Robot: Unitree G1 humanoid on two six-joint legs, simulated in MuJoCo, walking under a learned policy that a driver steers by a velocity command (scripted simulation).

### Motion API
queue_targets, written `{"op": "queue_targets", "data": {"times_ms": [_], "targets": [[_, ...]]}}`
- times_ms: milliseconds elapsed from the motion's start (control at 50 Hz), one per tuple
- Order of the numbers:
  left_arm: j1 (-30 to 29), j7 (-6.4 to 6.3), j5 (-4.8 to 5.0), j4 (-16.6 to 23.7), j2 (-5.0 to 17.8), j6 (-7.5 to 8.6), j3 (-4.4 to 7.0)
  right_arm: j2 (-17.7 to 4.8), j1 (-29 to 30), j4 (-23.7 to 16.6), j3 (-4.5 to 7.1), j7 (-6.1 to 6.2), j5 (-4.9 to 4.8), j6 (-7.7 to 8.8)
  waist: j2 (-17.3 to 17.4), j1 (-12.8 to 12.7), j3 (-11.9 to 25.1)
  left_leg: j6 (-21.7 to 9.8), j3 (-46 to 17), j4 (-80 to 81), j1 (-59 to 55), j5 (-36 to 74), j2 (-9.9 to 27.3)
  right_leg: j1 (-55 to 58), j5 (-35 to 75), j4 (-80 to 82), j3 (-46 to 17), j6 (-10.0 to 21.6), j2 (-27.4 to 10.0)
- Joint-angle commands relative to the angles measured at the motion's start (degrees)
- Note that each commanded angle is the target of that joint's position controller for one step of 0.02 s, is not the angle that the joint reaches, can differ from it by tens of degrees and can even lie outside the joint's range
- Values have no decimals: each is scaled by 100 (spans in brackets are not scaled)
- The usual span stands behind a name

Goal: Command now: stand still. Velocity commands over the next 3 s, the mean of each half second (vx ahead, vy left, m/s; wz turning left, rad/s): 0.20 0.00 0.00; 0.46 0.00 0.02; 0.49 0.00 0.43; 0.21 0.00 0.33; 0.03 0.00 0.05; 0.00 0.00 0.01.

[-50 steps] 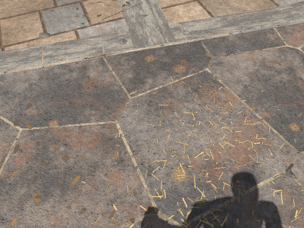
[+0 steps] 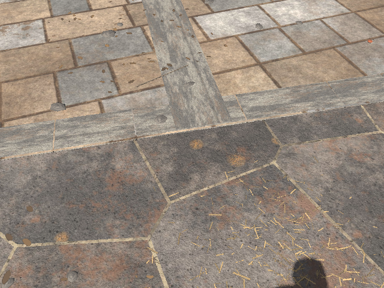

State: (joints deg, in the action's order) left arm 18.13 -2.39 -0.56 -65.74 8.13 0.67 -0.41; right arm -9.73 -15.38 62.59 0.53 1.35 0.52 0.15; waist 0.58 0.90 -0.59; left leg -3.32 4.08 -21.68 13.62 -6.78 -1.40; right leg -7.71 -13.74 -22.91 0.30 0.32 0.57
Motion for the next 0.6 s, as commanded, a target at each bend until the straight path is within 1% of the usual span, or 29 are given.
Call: {"op": "queue_targets", "data": {"times_ms": [20,120,140,160,180,200,220,240,260,280,300,320,340,360,380,400,420,440,460,480,500,520,540,560,580,600], "targets": [[345,-15,-2,64,436,32,58,-384,-263,-15,43,27,-3,36,-88,-8,-360,42,-834,460,-293,-493,642,-672,-114,634,-603,244,-563],[425,-21,2,34,392,38,48,-332,-365,108,20,49,-2,40,-61,-22,-354,48,-832,417,-311,-350,648,-596,27,610,-575,258,-560],[514,-18,-6,10,381,36,48,-323,-414,137,18,48,1,35,-58,-39,-250,39,-811,411,-327,-732,594,-554,-377,640,-556,277,-511],[574,-14,-19,7,442,23,79,-377,-409,130,41,46,3,19,-76,-56,-298,4,-765,320,-223,-1281,499,-612,-971,611,-542,332,-437],[600,-8,-27,41,531,1,122,-448,-414,102,79,38,8,-5,-141,-71,-376,-71,-691,157,-30,-2052,379,-710,-1757,559,-575,439,-382],[626,6,-43,92,579,-22,152,-473,-371,52,103,19,26,-27,-192,-103,-576,-136,-672,30,286,-2636,312,-842,-2434,619,-712,557,-420],[706,17,-42,119,606,-29,175,-403,-285,-21,100,-7,38,-29,-309,-160,-799,-156,-631,-154,612,-2818,247,-883,-2852,760,-956,681,-549],[870,19,-31,106,644,-22,205,-287,-145,-110,84,-38,54,-4,-506,-259,-923,-125,-499,-520,985,-2612,133,-680,-3079,1008,-1353,824,-792],[1056,13,-28,57,770,-2,268,-148,36,-218,65,-77,89,43,-842,-356,-956,-48,-163,-1131,1336,-1983,-45,-342,-3207,1402,-1903,1011,-1200],[1015,2,-44,52,913,20,343,-119,135,-311,63,-113,163,96,-1045,-358,-1015,-36,-22,-1673,1555,-1449,58,-192,-3054,1622,-2295,1210,-1627],[986,6,-54,80,908,52,372,-271,234,-405,110,-141,173,152,-907,-353,-977,-50,-114,-1986,1759,-1454,205,-95,-2787,1715,-2407,1304,-1781],[928,17,-70,106,912,92,392,-356,250,-475,150,-173,157,207,-783,-290,-924,-64,-187,-2114,1858,-1584,281,32,-2528,1681,-2327,1310,-1779],[843,29,-75,130,932,132,413,-359,210,-532,165,-202,139,260,-775,-209,-916,-83,-225,-1997,1787,-1650,356,31,-2326,1573,-2172,1284,-1741],[734,40,-62,158,903,167,422,-335,184,-571,176,-219,105,308,-776,-132,-951,-98,-170,-1695,1497,-1641,344,-112,-2085,1450,-1930,1202,-1613],[588,51,-35,196,884,192,431,-271,33,-550,183,-225,71,348,-737,-3,-938,-106,-20,-1282,955,-1457,235,-383,-1859,1288,-1619,1101,-1419],[411,62,-9,246,885,204,444,-184,-382,-413,193,-220,38,376,-634,215,-883,-108,175,-770,77,-1145,48,-866,-1673,997,-1282,998,-1188],[349,71,-21,283,845,225,445,-220,-979,-188,245,-194,22,396,-409,424,-754,-96,192,-454,-927,-1050,-118,-1405,-1393,485,-1002,901,-935],[216,106,-51,384,637,290,385,-504,-1700,-7,345,-129,74,443,326,720,-548,-199,-745,122,-1900,-1526,495,-2082,-868,-786,-425,716,-521],[166,187,-20,663,176,356,268,-1181,-2442,99,507,-76,75,444,1886,848,-172,-700,-3300,1271,-2631,-3146,1951,-3201,-1336,-2744,461,418,234],[-47,240,-198,791,661,353,383,-1054,-2374,180,471,-66,69,363,1380,646,-428,-1037,-4166,1495,-2127,-3329,2381,-3572,-1688,-3841,122,507,91],[-314,301,-223,851,652,354,399,-817,-1677,-55,393,-77,100,364,494,329,-803,-992,-3617,1398,-1621,-3190,2222,-3701,-1128,-4231,-106,583,-272],[-343,353,-165,835,510,390,365,-746,-1247,-212,367,-98,98,410,174,166,-831,-886,-3040,1441,-1293,-2557,1972,-3533,-579,-4192,-178,574,-420],[-302,389,-137,805,456,408,368,-673,-1022,-299,333,-91,78,456,88,20,-754,-772,-2551,1518,-1160,-1932,1757,-3320,-223,-4019,-166,529,-523],[-258,413,-165,786,486,380,383,-534,-994,-286,277,-73,59,506,129,-55,-671,-690,-2143,1536,-1159,-1282,1579,-3193,-23,-3862,-104,452,-559],[-226,426,-169,767,490,337,393,-463,-1102,-230,243,-58,53,541,194,-77,-568,-651,-1806,1495,-1259,-607,1438,-3138,114,-3795,2,392,-522],[-298,431,-163,804,501,296,404,-444,-1281,-152,221,-45,44,569,266,-81,-517,-649,-1573,1421,-1387,89,1381,-3206,197,-3723,95,344,-489]]}}
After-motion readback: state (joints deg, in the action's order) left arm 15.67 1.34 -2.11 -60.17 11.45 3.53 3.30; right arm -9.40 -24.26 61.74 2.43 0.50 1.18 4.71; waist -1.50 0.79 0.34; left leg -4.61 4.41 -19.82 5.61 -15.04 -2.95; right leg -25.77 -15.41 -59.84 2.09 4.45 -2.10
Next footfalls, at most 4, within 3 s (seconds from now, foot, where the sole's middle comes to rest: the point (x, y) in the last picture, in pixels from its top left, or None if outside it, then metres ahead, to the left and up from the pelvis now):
0.90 right None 0.47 -0.05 -0.78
1.46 left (163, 237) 0.74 0.13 -0.78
1.94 right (176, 184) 0.99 0.09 -0.78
2.26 left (138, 219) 0.82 0.24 -0.78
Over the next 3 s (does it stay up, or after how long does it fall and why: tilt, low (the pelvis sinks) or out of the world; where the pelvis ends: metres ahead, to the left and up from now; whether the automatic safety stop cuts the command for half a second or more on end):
stays up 0.88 0.16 0.00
